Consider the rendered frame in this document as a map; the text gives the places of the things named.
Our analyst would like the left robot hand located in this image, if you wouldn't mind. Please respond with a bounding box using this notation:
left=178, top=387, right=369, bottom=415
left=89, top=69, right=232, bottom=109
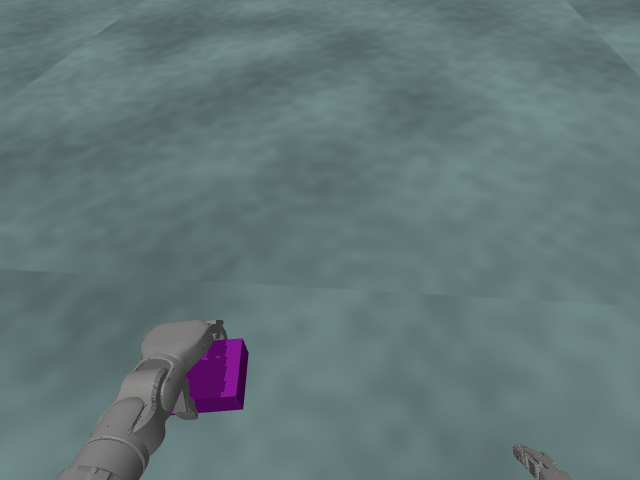
left=141, top=319, right=228, bottom=420

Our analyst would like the left robot arm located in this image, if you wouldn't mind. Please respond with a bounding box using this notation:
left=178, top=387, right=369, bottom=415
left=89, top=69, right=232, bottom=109
left=55, top=353, right=187, bottom=480

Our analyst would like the small box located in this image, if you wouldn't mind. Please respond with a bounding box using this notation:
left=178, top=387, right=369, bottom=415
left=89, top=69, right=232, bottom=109
left=141, top=338, right=249, bottom=415

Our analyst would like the right robot hand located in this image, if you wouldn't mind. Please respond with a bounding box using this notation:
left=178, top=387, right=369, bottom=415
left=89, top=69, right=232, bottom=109
left=513, top=444, right=572, bottom=480

